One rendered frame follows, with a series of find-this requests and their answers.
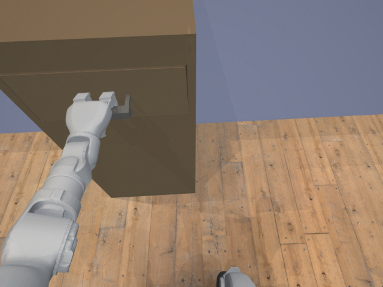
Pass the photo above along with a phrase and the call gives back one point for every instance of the left robot forearm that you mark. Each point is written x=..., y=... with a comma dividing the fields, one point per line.
x=65, y=185

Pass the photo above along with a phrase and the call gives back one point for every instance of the cabinet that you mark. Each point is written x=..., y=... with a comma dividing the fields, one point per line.
x=147, y=155

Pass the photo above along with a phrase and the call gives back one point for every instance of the left robot upper arm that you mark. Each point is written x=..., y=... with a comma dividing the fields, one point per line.
x=41, y=246

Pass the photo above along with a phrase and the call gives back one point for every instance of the robot right thigh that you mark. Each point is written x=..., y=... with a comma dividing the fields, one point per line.
x=236, y=279

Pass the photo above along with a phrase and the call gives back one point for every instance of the handle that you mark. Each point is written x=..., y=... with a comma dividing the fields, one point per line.
x=122, y=112

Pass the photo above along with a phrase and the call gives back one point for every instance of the robot left hand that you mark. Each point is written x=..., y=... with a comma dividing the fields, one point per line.
x=93, y=117

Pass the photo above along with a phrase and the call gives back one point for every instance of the right robot shin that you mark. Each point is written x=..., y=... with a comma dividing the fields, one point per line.
x=232, y=269

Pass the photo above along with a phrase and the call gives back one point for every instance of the drawer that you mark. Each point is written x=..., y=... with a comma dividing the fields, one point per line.
x=154, y=90

